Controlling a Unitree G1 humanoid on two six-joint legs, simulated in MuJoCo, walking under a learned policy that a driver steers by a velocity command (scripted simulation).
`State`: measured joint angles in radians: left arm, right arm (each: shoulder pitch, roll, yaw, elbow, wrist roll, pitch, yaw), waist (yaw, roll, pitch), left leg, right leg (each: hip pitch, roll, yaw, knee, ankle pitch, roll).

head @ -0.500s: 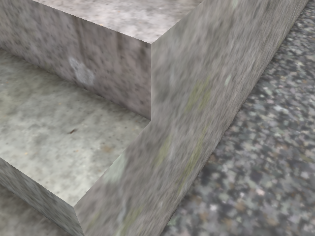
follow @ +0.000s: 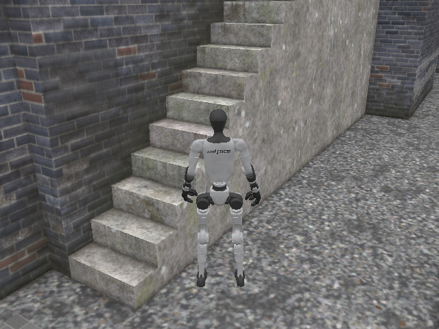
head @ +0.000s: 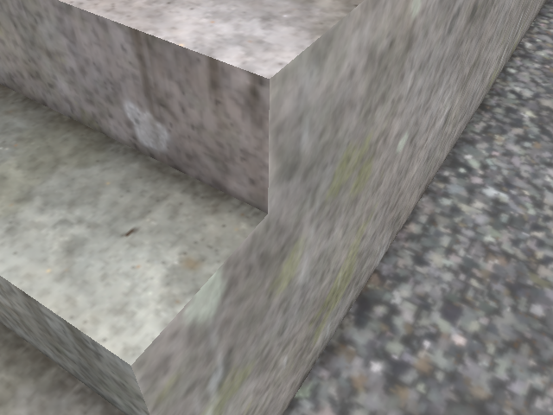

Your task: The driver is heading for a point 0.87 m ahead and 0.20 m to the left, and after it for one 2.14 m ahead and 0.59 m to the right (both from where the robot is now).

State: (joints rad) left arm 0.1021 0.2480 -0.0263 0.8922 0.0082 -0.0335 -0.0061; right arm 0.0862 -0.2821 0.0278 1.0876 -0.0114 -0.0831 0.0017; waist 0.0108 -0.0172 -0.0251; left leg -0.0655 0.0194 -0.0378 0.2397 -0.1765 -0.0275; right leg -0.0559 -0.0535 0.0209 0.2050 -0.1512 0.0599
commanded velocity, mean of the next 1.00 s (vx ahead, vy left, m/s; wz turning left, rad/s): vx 0.50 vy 0.00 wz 0.00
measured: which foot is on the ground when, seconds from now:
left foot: down 0.00-1.00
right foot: down 0.00-1.00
